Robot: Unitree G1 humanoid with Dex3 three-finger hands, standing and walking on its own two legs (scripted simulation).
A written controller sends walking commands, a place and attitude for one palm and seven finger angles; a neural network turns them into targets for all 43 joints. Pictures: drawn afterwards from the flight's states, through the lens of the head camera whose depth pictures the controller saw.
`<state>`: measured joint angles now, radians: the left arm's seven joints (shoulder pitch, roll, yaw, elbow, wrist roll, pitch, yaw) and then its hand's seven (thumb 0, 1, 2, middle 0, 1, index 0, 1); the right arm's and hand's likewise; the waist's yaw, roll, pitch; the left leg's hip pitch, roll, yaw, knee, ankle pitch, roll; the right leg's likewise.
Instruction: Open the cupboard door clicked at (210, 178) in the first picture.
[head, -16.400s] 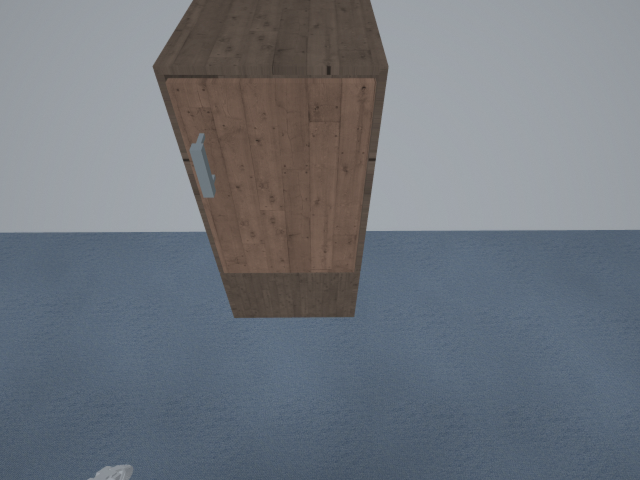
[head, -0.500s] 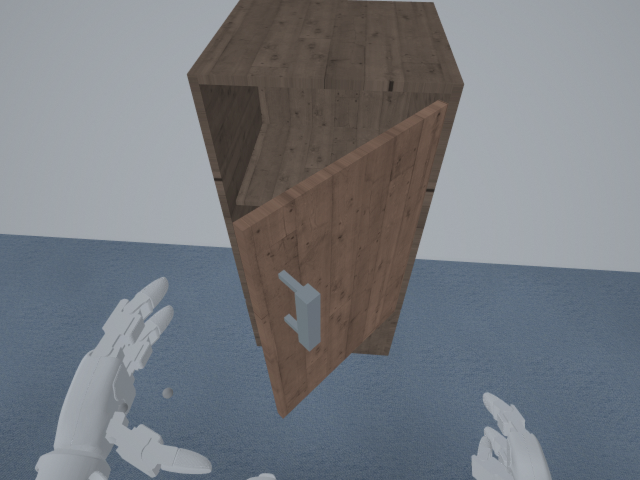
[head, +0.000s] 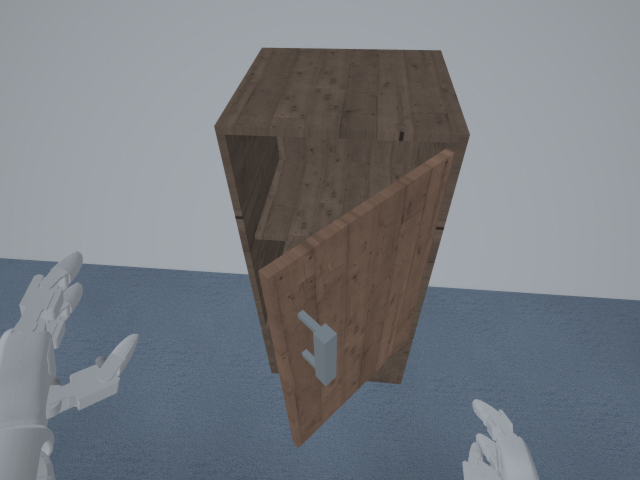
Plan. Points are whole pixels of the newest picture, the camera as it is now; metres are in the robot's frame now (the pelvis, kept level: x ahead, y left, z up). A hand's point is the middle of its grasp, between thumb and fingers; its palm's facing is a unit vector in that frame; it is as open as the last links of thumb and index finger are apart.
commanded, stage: draw the hand back to the body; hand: left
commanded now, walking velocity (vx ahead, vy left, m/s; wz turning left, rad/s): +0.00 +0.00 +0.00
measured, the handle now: (315, 347) +0.32 +0.05 -0.04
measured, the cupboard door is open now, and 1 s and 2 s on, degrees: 49 49 49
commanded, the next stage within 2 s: step back with the hand held close in 0.50 s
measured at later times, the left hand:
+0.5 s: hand (99, 340) +0.20 +0.24 +0.16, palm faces +0.44 -0.81 -0.39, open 7.4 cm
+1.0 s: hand (82, 353) +0.18 +0.24 +0.16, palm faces +0.32 -0.80 -0.51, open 7.4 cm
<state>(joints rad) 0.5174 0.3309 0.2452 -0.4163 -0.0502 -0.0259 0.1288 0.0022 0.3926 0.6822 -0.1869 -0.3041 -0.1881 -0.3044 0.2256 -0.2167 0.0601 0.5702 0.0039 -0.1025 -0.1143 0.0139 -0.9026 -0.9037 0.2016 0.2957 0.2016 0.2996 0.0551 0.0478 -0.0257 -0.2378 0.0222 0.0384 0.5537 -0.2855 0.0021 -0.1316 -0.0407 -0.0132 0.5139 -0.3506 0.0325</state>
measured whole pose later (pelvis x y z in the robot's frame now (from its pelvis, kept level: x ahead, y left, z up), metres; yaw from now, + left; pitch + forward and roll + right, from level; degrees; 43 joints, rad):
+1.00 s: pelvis -0.03 -0.01 +0.01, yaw -2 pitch +0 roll -1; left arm 0.56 0.43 0.39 -0.48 -0.06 -0.12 0.12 0.02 0.89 0.90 -0.21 -0.30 -0.21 -0.31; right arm 0.16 -0.24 -0.02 0.54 0.01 0.03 -0.10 0.01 -0.91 -0.90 0.20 0.30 0.20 0.30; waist 0.00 0.03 0.05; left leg -0.26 0.05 0.07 0.44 -0.17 -0.01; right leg -0.18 -0.01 0.02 0.41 -0.23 0.02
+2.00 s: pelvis -0.24 +0.03 -0.01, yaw +1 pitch -1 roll -1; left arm 0.43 0.41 0.41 -0.48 -0.04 -0.21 0.16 0.01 0.89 0.90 -0.21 -0.31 -0.21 -0.31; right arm 0.19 -0.18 0.01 0.64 -0.01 -0.14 -0.09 0.01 -0.90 -0.90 0.20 0.30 0.20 0.30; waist 0.02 -0.04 0.03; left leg -0.36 0.00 0.04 0.56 -0.19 0.03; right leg -0.27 0.01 0.08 0.64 -0.40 0.03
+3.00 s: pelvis -0.30 +0.03 +0.00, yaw -2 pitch +1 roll +0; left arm 0.33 0.37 0.18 0.07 0.01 -0.08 0.04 0.00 0.90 0.90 -0.20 -0.30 -0.20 -0.30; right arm 0.15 -0.29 0.00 0.76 -0.01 -0.07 -0.01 0.01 -0.90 -0.90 0.20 0.30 0.20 0.30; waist 0.01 0.07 -0.03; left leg -0.37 0.04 0.06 0.53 -0.18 0.01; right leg -0.18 0.04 -0.07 0.52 -0.36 -0.05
